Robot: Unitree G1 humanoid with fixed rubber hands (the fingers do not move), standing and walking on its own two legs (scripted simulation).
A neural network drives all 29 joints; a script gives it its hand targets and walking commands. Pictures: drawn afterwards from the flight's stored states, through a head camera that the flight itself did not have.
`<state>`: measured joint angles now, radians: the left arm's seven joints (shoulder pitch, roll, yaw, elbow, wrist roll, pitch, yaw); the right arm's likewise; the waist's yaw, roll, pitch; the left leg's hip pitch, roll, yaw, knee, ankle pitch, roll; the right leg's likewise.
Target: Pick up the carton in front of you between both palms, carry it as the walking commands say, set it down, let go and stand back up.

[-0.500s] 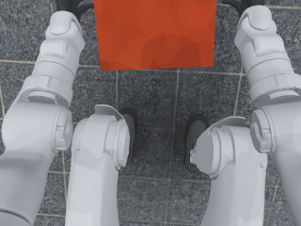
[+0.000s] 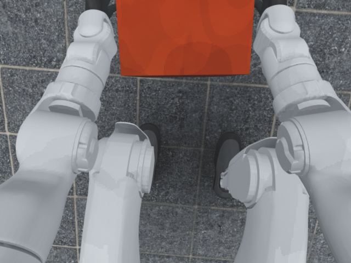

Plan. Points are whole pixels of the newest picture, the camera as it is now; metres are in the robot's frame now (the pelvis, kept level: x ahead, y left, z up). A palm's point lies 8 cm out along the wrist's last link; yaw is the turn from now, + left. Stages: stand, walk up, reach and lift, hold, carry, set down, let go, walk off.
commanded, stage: reach and lift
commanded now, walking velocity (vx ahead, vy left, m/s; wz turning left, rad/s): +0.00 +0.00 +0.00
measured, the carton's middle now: (183, 27) +0.51 +0.04 -0.25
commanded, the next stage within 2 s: none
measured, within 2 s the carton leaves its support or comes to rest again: leaves its support in 0.16 s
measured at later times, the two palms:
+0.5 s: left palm (34, 1) +0.47 +0.20 -0.01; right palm out of the picture +0.51 -0.10 -0.01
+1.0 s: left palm out of the picture +0.45 +0.19 +0.13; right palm out of the picture +0.48 -0.11 +0.13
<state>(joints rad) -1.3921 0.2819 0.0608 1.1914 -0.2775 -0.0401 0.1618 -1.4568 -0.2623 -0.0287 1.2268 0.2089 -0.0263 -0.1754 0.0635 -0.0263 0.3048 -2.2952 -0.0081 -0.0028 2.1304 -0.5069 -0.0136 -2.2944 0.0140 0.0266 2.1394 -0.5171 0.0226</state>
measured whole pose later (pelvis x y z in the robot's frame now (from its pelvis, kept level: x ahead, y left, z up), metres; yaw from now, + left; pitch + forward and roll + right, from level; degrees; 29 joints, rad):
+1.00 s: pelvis +0.04 -0.01 +0.18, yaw +2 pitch +38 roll +0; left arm -0.75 -0.03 0.40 0.60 0.16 0.35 0.04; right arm -0.76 0.07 -0.37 0.62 -0.14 0.33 -0.10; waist 0.04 -0.04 -0.24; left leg -1.74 -0.04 -0.05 1.57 -0.50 -0.03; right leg -1.72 0.09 0.06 1.59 -0.53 0.02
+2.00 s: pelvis +0.10 -0.01 +0.40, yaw +3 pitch -3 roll +0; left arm -0.30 -0.16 0.30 0.40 0.28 0.59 0.00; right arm -0.31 0.16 -0.30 0.42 -0.27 0.57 0.00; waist 0.00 -0.01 -0.04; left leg -0.22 -0.03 -0.07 0.49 -0.22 -0.01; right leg -0.20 0.03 0.09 0.50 -0.25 0.00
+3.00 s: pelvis +0.11 -0.01 +0.40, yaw +3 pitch -7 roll +0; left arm -0.25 -0.15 0.22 0.24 0.27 0.71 0.00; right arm -0.27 0.15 -0.23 0.26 -0.26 0.69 0.01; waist 0.01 -0.01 0.03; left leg -0.08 -0.02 -0.07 0.37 -0.18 -0.01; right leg -0.06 0.03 0.09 0.38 -0.21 0.00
